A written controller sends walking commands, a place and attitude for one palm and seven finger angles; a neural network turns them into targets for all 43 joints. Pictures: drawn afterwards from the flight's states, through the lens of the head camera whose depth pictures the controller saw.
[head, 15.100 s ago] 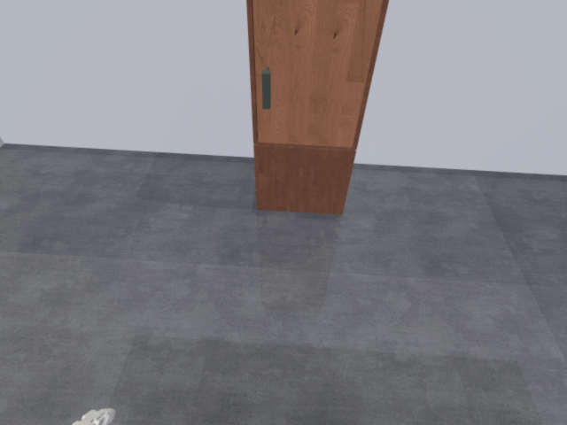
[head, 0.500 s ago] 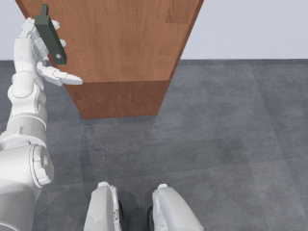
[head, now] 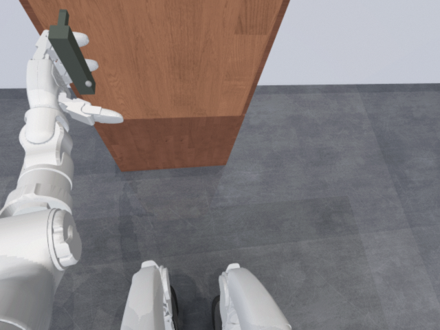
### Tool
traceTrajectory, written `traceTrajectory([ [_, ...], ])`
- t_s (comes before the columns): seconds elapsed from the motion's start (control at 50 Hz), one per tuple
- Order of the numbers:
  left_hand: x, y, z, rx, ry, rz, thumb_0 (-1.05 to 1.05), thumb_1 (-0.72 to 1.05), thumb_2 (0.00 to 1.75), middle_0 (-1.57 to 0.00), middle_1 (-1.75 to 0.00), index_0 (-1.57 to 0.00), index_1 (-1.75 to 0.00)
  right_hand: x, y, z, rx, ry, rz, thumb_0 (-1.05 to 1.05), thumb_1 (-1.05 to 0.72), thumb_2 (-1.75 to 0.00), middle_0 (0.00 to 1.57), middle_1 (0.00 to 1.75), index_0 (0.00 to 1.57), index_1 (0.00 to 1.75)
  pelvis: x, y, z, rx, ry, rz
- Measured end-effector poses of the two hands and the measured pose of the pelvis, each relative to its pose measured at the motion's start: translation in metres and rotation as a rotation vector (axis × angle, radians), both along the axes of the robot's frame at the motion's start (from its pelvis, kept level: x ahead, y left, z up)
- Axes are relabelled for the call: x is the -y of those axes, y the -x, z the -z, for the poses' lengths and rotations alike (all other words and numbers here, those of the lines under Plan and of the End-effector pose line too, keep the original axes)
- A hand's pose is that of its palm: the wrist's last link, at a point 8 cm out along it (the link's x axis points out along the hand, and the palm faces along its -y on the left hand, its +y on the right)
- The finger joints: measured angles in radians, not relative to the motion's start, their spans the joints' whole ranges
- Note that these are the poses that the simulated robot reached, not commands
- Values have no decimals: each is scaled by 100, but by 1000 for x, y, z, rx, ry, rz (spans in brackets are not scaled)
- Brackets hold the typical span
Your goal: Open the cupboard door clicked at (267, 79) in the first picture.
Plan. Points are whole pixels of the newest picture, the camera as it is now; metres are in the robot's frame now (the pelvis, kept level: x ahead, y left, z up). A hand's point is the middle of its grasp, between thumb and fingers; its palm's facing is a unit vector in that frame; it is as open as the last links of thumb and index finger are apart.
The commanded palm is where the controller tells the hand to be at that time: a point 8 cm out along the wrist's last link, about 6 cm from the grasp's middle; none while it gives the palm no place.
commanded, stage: slide the fingers in behind the handle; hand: left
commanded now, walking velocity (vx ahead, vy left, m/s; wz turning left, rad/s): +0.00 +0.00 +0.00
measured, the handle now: (76, 54) +0.59 +0.21 +0.05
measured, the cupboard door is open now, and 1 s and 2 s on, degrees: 0 1 43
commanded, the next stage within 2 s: close the thumb around the handle in 0.08 s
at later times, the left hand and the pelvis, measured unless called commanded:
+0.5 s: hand (88, 84) +0.53 +0.18 +0.05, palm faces +0.06 -1.00 -0.02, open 11.1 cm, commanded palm +0.51 +0.21 +0.04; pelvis +0.00 +0.00 +0.00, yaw +0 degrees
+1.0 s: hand (89, 84) +0.53 +0.18 +0.04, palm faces +0.07 -1.00 -0.01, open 6.1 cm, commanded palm +0.50 +0.21 +0.04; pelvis +0.00 +0.00 +0.00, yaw +0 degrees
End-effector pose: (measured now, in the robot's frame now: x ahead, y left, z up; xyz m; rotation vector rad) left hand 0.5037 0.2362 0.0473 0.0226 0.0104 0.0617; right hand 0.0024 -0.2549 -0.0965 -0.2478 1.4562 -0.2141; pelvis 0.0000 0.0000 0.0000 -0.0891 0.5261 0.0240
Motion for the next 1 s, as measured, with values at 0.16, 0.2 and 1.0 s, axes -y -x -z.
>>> traceTrajectory([
  [0.16,0,1,0,3,3,4,-2,-50,30,-30,-120,-29,-120,3,-7,-2,18,11,-10,0,-90,-90,20,30,20,30,0,0,0,2,2,-3],
  [0.2,-1,0,1,2,6,5,-2,-50,30,-30,-120,-29,-120,3,-7,-1,19,14,-12,0,-90,-90,20,30,20,30,0,0,1,2,3,-2],
  [1.0,1,0,3,3,12,-7,1,68,79,-34,-135,-33,-134,-3,-3,-2,2,1,5,0,-90,-90,20,30,20,30,-4,-2,-2,0,2,4],
])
